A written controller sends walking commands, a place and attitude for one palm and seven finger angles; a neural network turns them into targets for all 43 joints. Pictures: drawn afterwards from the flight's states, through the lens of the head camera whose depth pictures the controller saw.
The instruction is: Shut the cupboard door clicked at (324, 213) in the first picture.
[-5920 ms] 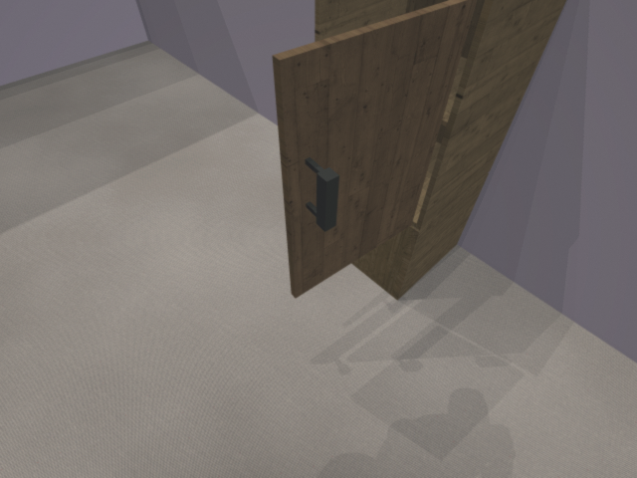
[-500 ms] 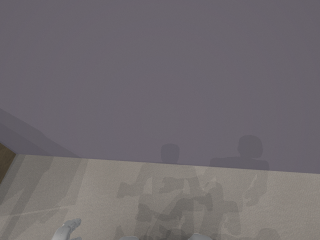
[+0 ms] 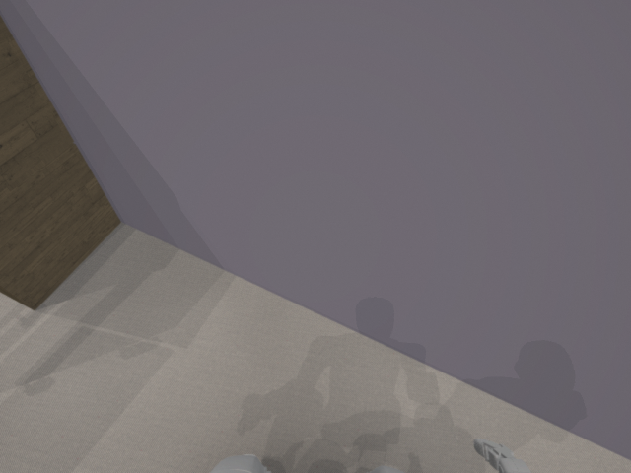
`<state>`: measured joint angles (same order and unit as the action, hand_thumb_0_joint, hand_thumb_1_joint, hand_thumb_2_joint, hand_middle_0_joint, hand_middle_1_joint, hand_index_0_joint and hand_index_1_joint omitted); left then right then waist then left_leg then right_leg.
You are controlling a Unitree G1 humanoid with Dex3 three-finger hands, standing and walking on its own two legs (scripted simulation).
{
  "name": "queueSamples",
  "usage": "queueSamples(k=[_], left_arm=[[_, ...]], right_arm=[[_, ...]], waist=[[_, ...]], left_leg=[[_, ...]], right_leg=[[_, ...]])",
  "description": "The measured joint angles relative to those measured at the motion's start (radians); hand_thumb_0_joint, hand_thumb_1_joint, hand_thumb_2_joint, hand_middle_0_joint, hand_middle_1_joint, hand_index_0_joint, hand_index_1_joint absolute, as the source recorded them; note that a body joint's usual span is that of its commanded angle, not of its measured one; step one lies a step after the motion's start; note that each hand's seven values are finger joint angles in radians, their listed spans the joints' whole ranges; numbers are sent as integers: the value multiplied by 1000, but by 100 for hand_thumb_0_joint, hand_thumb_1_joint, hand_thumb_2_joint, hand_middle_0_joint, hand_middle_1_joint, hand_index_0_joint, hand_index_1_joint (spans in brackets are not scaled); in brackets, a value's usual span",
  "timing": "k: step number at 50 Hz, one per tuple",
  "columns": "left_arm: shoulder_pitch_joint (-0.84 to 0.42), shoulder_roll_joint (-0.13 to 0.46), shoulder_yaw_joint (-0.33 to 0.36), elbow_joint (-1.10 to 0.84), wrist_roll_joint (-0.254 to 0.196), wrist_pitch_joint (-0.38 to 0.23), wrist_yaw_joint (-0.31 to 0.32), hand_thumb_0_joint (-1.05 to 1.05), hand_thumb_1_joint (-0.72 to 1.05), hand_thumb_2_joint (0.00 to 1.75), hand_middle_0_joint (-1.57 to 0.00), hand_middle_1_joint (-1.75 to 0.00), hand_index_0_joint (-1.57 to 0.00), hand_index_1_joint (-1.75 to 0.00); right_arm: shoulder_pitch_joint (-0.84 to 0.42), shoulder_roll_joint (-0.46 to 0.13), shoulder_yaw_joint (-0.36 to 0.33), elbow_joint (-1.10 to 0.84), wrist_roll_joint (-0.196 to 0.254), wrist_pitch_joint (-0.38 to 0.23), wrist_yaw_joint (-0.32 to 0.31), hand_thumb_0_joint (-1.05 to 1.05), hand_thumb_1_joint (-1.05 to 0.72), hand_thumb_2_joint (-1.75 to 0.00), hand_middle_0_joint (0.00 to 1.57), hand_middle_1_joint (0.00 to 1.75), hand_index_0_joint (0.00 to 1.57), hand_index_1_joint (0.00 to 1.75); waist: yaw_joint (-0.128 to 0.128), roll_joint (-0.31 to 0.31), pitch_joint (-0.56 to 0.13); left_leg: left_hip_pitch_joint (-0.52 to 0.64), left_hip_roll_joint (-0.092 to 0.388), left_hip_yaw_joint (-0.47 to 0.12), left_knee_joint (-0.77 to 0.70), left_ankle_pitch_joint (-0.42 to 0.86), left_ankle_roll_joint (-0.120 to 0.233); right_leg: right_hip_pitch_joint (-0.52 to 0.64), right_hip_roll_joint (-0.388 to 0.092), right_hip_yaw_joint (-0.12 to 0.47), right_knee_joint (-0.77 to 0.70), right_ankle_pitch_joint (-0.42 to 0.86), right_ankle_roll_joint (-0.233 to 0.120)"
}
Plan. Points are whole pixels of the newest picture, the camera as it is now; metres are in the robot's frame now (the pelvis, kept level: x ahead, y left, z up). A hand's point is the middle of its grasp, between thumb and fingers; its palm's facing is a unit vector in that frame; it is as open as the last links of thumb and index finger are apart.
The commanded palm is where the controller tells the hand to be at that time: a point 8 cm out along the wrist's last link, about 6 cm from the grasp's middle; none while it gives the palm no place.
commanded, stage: turn to face it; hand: left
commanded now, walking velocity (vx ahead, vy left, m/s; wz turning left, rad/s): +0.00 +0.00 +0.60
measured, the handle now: out of the picture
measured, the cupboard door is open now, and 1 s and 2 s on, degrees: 84 84 84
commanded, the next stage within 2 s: take the last steps up to it in 1.56 s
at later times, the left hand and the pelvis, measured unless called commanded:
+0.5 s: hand out of the picture +0.09 +0.17 -0.13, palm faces +0.25 -0.93 -0.27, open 7.4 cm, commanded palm none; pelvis +0.03 -0.05 +0.01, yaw +16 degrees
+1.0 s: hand out of the picture -0.04 +0.20 -0.16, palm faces +0.60 -0.76 -0.25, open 7.4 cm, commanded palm none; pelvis +0.03 -0.01 +0.02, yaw +35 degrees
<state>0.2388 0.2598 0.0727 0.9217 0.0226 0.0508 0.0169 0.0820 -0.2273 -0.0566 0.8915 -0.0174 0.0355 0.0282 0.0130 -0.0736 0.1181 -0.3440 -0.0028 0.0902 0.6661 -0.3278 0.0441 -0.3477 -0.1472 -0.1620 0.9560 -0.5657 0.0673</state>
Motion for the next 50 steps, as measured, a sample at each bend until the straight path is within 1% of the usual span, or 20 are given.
queueSamples(k=[3,5,8,14,17,19,20,21,23,24,26,28,33,38,40,41,43,45,47,50], left_arm=[[-29,13,9,12,1,18,1,1,91,90,-20,-30,-20,-29],[-49,16,12,4,2,16,-5,1,91,90,-20,-30,-20,-29],[-70,13,11,-18,3,7,-10,1,91,90,-20,-30,-20,-29],[-113,-3,3,-49,-1,2,-10,1,91,90,-20,-30,-20,-29],[-131,-17,-5,-61,-5,-5,-9,1,91,90,-20,-30,-20,-29],[-133,-27,-12,-70,-9,-17,-9,1,91,90,-20,-30,-20,-29],[-128,-30,-15,-77,-7,-28,-8,1,91,90,-20,-30,-20,-29],[-128,-41,-18,-76,-2,-37,-4,1,91,90,-20,-30,-20,-29],[-118,-61,-29,-74,1,-47,1,0,91,90,-20,-30,-20,-30],[-110,-69,-34,-71,0,-48,3,0,91,90,-20,-30,-20,-30],[-91,-82,-38,-63,-1,-45,6,0,91,90,-20,-30,-20,-30],[-74,-89,-39,-53,0,-43,8,0,91,90,-20,-30,-20,-30],[-40,-89,-35,-41,2,-48,7,0,91,90,-20,-30,-20,-30],[-3,-55,-20,-27,9,-46,3,0,91,90,-20,-30,-20,-30],[18,-34,-11,-17,6,-42,0,0,91,90,-20,-30,-20,-30],[30,-25,-6,-12,2,-38,-3,0,91,90,-20,-30,-20,-30],[22,-2,1,5,-2,-10,-2,1,91,90,-20,-30,-20,-30],[5,10,7,19,-3,14,4,1,91,90,-20,-30,-20,-30],[-16,16,13,19,-1,20,1,1,91,90,-20,-30,-20,-29],[-44,17,15,-1,2,13,-7,1,91,90,-20,-30,-20,-29]], right_arm=[[17,5,6,-9,-4,-7,-18,0,-91,-90,20,30,20,30],[30,6,11,-5,-4,-7,-24,0,-91,-90,20,30,21,30],[50,8,15,7,-4,-6,-24,0,-91,-90,20,30,21,30],[90,17,9,23,-8,1,-20,0,-90,-90,20,30,21,30],[106,17,1,30,-9,9,-20,0,-90,-90,20,30,21,30],[117,13,-6,34,-6,16,-22,0,-90,-90,20,30,21,30],[126,11,-10,35,-1,19,-21,0,-90,-90,20,30,21,30],[123,3,-17,41,3,23,-20,0,-90,-90,20,30,21,30],[114,-11,-27,53,1,34,-20,0,-91,-90,20,30,21,30],[109,-16,-30,57,0,39,-18,0,-91,-90,20,30,21,30],[102,-22,-33,62,1,46,-12,0,-91,-90,20,30,21,30],[96,-22,-32,64,1,50,-6,1,-91,-90,20,30,20,30],[70,-16,-22,70,2,56,2,0,-91,-90,20,30,20,30],[20,-9,-11,57,5,48,5,1,-91,-90,19,30,20,29],[6,-9,-7,37,3,35,6,1,-91,-90,19,30,20,29],[2,-13,-6,25,0,23,7,0,-91,-90,19,30,20,30],[-10,-8,-5,8,-1,3,2,0,-91,-90,20,30,20,30],[-4,-5,1,-3,-2,-7,-9,0,-91,-90,20,30,20,30],[9,-2,6,-5,-5,-8,-19,0,-91,-90,20,30,20,30],[29,2,13,4,-5,-7,-24,0,-91,-90,20,30,21,30]], waist=[[1,11,-11],[4,18,-15],[5,31,-22],[-18,56,-27],[-34,74,-26],[-41,85,-30],[-40,84,-37],[-38,98,-32],[-43,111,-20],[-45,112,-16],[-53,111,-12],[-58,100,-12],[-43,66,-3],[-9,34,10],[-3,18,6],[-2,19,-3],[2,4,3],[5,10,-4],[7,18,-13],[11,28,-21]], left_leg=[[18,-5,-31,-43,4,6],[39,-11,-51,-94,35,4],[60,-17,-80,-151,68,6],[59,-25,-148,-176,85,-11],[41,-32,-185,-150,76,-28],[20,-41,-211,-115,60,-44],[4,-51,-220,-85,45,-53],[-21,-51,-223,-19,-25,-60],[-89,-59,-196,204,-156,-73],[-120,-57,-174,316,-167,-80],[-164,-38,-136,468,-134,-95],[-178,-13,-107,512,-105,-107],[-137,28,-65,364,-104,-117],[-52,29,-15,131,-110,-95],[6,15,11,-5,-35,-79],[24,13,11,-55,50,-52],[3,-3,4,-6,29,-8],[8,-5,-16,-8,-2,8],[28,-9,-37,-52,14,3],[57,-17,-67,-124,57,4]], right_leg=[[-98,38,84,168,46,16],[-136,45,118,192,109,23],[-158,51,148,155,163,31],[-114,80,165,-20,158,33],[-50,110,159,-163,154,24],[19,129,145,-309,221,15],[58,128,139,-389,253,-10],[63,132,127,-392,245,-44],[76,121,100,-376,226,-79],[89,113,89,-382,223,-84],[120,99,63,-409,228,-86],[144,83,35,-434,233,-85],[183,46,-40,-454,224,-78],[185,9,-107,-397,178,-57],[168,-16,-126,-334,141,-41],[138,-28,-127,-265,121,-31],[45,-21,-34,-52,13,-8],[-36,14,44,104,-6,4],[-96,32,92,180,52,14],[-147,40,133,186,137,24]])
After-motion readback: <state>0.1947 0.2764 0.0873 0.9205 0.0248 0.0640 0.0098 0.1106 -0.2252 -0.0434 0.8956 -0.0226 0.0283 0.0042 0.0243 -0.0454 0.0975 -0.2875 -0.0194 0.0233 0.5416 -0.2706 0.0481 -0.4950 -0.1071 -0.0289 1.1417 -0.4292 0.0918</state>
